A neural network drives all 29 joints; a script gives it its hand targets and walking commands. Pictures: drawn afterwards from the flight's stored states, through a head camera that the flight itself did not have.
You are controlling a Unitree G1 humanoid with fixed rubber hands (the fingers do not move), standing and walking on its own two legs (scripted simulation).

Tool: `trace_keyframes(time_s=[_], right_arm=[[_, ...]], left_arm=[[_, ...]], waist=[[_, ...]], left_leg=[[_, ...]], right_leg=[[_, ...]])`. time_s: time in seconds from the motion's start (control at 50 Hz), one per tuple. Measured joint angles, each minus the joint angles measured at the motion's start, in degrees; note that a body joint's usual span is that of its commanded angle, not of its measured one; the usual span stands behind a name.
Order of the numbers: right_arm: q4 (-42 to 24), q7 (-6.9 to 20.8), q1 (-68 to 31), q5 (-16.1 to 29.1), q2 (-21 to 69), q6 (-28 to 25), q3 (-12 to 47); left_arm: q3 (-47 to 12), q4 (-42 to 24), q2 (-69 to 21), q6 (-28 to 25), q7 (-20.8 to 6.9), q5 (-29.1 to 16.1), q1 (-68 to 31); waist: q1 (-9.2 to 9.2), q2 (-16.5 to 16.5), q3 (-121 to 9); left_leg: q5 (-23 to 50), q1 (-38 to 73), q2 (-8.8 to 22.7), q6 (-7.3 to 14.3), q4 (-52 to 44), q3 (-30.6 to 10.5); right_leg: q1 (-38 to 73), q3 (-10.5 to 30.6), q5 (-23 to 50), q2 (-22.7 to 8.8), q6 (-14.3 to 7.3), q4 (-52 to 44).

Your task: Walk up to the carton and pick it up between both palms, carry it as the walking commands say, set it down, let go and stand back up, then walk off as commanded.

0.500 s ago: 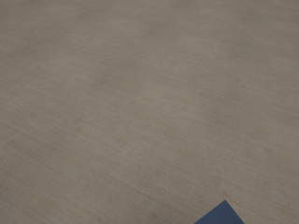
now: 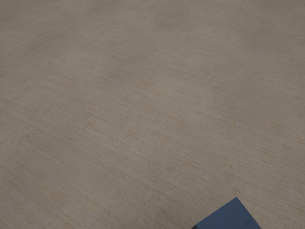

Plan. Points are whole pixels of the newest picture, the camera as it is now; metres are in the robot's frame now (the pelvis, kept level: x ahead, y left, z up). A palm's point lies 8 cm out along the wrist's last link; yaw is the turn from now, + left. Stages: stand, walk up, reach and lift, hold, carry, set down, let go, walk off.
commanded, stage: walk off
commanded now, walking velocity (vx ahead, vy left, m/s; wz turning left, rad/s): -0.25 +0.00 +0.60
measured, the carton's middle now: out of the picture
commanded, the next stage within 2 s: stand in 1.44 s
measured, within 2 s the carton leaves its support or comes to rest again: neither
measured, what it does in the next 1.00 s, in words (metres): walks backwards, turning left: right foot, then left foot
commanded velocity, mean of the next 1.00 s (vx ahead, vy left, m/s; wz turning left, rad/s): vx -0.25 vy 0.00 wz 0.60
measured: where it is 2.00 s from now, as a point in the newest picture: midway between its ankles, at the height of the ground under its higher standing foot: outside the picture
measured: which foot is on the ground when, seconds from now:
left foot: down 0.00-0.66, up 0.68-0.98, down 1.00-1.00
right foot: down 0.00-0.12, up 0.14-0.60, down 0.62-1.00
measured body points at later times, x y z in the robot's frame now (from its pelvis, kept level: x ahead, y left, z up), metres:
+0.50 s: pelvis -0.11 +0.00 +0.01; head -0.04 +0.04 +0.45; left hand +0.00 +0.28 -0.13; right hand +0.00 -0.25 -0.13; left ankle -0.02 +0.10 -0.73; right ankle -0.10 -0.18 -0.67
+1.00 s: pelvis -0.27 -0.06 -0.01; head -0.24 -0.03 +0.44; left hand -0.31 +0.21 -0.15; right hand -0.04 -0.26 -0.14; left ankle -0.40 +0.00 -0.73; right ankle -0.14 -0.17 -0.73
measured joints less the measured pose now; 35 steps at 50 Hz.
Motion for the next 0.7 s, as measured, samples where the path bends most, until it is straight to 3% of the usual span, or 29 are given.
trace_keyframes(time_s=[0.04,0.08,0.12,0.18,0.24,0.3,0.48,0.56,0.62,0.64,0.66,0.7], right_arm=[[-0.6,-0.1,-0.5,-0.5,-0.3,0.6,-0.2],[-1.8,0.4,-1.2,-0.4,-0.3,0.8,-0.3],[-3.0,0.6,-2.0,-0.5,0.1,0.1,-0.2],[-4.7,0.8,-3.4,-1.5,0.6,-0.8,-0.2],[-6.4,0.3,-4.4,-1.2,1.1,-0.5,0.0],[-8.0,-0.4,-5.2,-1.1,1.0,-0.3,-0.1],[-9.7,0.2,-4.9,-0.8,-0.3,-0.7,-1.1],[-9.4,1.1,-5.3,-1.3,-1.8,0.7,-2.2],[-9.8,1.4,-5.5,-0.8,-2.3,1.4,-2.9],[-9.6,1.5,-5.9,-0.6,-3.1,1.6,-3.2],[-9.2,1.5,-6.1,-0.2,-3.3,1.8,-3.4],[-9.1,1.8,-6.2,-0.4,-2.8,2.4,-3.3]], left_arm=[[0.3,-0.5,0.2,0.4,0.3,0.8,-1.1],[0.9,-1.2,1.0,0.9,0.2,1.3,-2.0],[1.6,-1.7,2.2,1.8,0.1,1.2,-3.0],[2.1,-2.8,3.5,3.9,0.0,0.6,-4.8],[2.4,-3.7,4.4,4.8,-1.2,0.2,-6.7],[2.0,-5.2,4.5,4.6,-1.3,0.3,-8.9],[1.7,-8.8,5.7,4.2,-1.2,-0.9,-13.9],[1.4,-9.6,5.2,3.9,-1.9,-1.4,-13.3],[1.4,-8.9,5.3,3.5,-1.6,-1.8,-11.4],[1.4,-8.3,4.4,3.3,-1.3,-1.8,-10.8],[1.3,-8.1,4.0,3.3,-1.1,-1.6,-9.6],[1.3,-7.6,4.3,3.4,-0.7,0.0,-6.5]], waist=[[0.28,0.1,0.6],[0.51,-0.4,1.3],[0.26,-1.9,2.0],[0.69,-2.8,2.8],[0.30,-2.6,2.5],[0.35,-1.3,2.0],[-0.69,-1.0,2.0],[-0.85,-0.4,1.9],[-1.47,0.0,1.6],[-1.62,2.0,2.4],[-1.58,2.7,3.0],[-0.31,0.9,3.1]], left_leg=[[-3.6,-2.4,0.6,-0.3,5.3,0.7],[-3.2,-2.2,1.4,-0.3,3.6,1.3],[5.7,-1.6,1.2,1.2,-0.5,2.0],[5.6,-3.0,0.2,3.5,0.3,1.8],[8.7,-2.8,-0.8,3.7,-4.6,0.7],[12.9,-3.3,-1.6,4.2,-9.4,-0.9],[22.5,-5.0,-3.3,3.1,-17.1,-6.2],[26.8,-7.2,-4.2,1.8,-19.4,-8.2],[30.2,-9.5,-5.7,0.5,-20.6,-10.4],[29.0,-9.7,-5.3,-0.5,-20.7,-12.0],[22.1,-10.8,-5.9,-1.6,-17.7,-12.8],[7.7,-15.5,-7.1,-3.5,-1.2,-9.3]], right_leg=[[-1.6,-1.5,-0.8,-0.7,0.4,2.3],[-3.4,-2.6,-1.7,-1.6,0.9,5.0],[-5.4,-3.4,-3.2,-3.4,1.5,9.0],[-10.9,2.2,-14.0,-1.9,2.9,22.6],[-14.8,6.2,-13.8,-0.3,3.6,33.6],[-16.6,7.7,-10.5,0.0,4.2,37.0],[-11.7,12.0,-8.8,1.8,5.5,26.0],[-7.2,11.8,-8.0,2.5,5.8,14.6],[-1.2,12.1,-6.8,4.0,4.0,1.7],[-0.1,11.0,-2.5,5.1,2.5,-0.9],[0.3,9.9,-0.8,5.0,1.6,-1.3],[0.3,9.3,0.0,2.7,0.9,-1.1]])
